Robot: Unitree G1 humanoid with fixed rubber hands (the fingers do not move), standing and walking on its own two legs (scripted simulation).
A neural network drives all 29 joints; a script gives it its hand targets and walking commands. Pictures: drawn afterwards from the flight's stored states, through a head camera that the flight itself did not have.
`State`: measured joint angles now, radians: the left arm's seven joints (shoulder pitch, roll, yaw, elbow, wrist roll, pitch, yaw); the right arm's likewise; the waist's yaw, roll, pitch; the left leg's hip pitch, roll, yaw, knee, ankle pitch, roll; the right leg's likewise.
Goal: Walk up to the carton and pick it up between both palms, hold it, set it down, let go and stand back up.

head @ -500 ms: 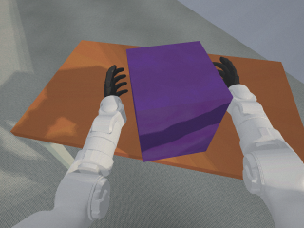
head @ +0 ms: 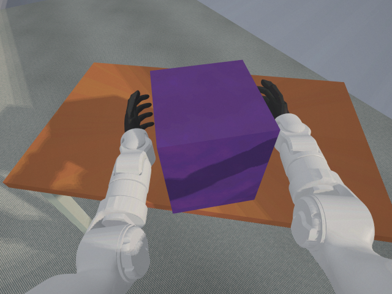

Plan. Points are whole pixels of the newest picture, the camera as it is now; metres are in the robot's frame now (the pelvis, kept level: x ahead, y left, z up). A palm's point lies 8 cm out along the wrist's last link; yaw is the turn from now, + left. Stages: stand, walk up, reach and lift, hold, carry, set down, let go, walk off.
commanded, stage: reach and lift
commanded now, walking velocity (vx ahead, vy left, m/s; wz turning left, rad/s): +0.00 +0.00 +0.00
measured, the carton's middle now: (206, 140) +0.42 +0.06 +0.06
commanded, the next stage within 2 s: none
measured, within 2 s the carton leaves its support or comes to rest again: leaves its support in 0.94 s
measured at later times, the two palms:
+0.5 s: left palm (136, 130) +0.38 +0.21 +0.11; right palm (277, 117) +0.45 -0.08 +0.13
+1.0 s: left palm (137, 126) +0.37 +0.20 +0.13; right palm (283, 119) +0.44 -0.09 +0.14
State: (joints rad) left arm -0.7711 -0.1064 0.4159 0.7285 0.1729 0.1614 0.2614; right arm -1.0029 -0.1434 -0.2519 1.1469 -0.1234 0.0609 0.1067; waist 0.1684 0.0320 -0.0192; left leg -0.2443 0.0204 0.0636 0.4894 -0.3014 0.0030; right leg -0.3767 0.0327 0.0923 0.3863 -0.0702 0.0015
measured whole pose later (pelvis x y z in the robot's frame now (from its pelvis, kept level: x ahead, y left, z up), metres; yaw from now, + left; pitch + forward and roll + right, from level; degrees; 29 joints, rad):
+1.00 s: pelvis -0.01 +0.00 +0.00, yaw +0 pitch +3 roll +0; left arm -0.77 -0.06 0.37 0.73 0.20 0.22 0.25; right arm -0.98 -0.11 -0.20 1.12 -0.01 0.08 0.02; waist 0.13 0.03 -0.05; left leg -0.25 0.02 0.06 0.49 -0.29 0.00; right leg -0.38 0.03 0.09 0.38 -0.06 0.00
